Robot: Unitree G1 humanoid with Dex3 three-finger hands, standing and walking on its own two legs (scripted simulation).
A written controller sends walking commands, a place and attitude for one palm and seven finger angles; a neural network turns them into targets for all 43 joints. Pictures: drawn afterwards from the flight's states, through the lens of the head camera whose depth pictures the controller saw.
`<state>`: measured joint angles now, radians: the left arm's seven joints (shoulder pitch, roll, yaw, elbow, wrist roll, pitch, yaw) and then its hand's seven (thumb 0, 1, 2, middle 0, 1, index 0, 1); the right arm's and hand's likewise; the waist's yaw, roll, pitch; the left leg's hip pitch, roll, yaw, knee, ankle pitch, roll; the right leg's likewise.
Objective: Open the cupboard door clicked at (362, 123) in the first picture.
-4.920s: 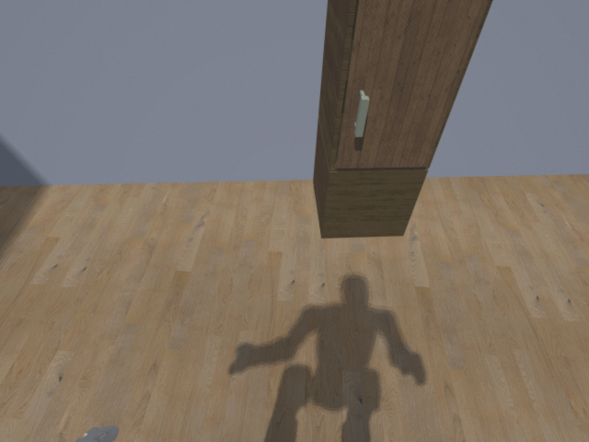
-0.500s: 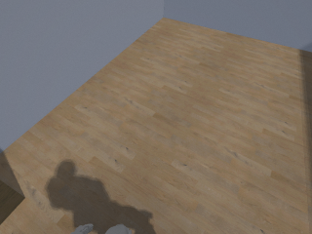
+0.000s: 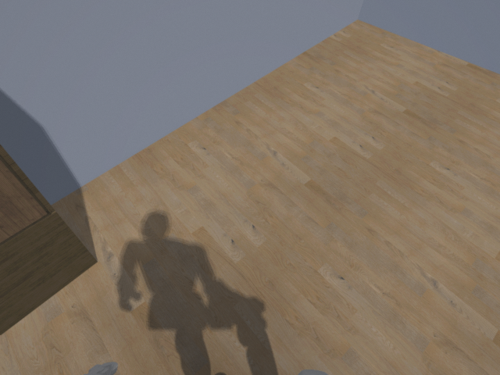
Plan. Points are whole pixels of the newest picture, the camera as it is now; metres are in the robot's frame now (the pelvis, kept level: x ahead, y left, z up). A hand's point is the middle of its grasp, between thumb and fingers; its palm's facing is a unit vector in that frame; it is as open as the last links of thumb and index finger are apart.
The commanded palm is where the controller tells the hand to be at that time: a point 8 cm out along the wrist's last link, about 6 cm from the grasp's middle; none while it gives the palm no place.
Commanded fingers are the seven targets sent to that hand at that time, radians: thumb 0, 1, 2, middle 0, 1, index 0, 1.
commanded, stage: turn to face it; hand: left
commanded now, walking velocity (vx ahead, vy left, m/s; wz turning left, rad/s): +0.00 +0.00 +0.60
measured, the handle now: out of the picture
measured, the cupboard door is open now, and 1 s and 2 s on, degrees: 0 0 0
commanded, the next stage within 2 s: take the last steps up to it in 1.22 s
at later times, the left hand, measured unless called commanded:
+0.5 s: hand out of the picture -0.05 +0.15 -0.16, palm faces +0.36 -0.90 -0.25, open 7.4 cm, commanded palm none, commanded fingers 0.00 0.90 0.90 -0.20 -0.30 -0.20 -0.30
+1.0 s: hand out of the picture -0.07 +0.21 -0.15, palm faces +0.59 -0.76 -0.28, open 7.4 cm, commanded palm none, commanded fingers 0.00 0.90 0.90 -0.20 -0.30 -0.20 -0.30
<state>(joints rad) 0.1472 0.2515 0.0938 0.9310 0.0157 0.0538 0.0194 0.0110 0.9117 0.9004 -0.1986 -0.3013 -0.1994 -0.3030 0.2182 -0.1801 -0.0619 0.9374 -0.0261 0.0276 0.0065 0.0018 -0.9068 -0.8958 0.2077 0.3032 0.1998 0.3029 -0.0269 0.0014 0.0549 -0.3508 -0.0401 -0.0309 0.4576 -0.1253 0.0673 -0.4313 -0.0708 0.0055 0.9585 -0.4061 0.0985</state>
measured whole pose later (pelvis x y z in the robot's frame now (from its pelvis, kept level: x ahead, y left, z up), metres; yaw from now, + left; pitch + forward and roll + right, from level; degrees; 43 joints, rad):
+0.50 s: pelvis -0.04 -0.05 +0.00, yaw +21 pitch +0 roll +2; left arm 0.23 0.19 0.04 0.90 0.03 0.01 0.01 0.01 0.90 0.90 -0.21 -0.30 -0.21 -0.30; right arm 0.19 -0.27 -0.10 0.95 -0.02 0.10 0.03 0.00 -0.91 -0.90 0.20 0.30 0.19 0.30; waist 0.00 0.00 0.09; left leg -0.42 0.06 0.03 0.90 -0.41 -0.08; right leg -0.20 -0.15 -0.23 0.53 -0.31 0.02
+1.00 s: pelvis -0.05 -0.04 -0.01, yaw +36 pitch +0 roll +0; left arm 0.12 0.24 0.06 0.87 0.01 0.04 0.01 0.01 0.91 0.90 -0.20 -0.30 -0.20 -0.30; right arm 0.18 -0.22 -0.06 0.91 -0.03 0.05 0.01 0.00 -0.91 -0.90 0.21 0.30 0.20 0.30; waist -0.02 0.02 0.07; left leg -0.28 -0.05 -0.09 0.52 -0.24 0.01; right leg -0.36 -0.05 -0.02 0.77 -0.41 0.09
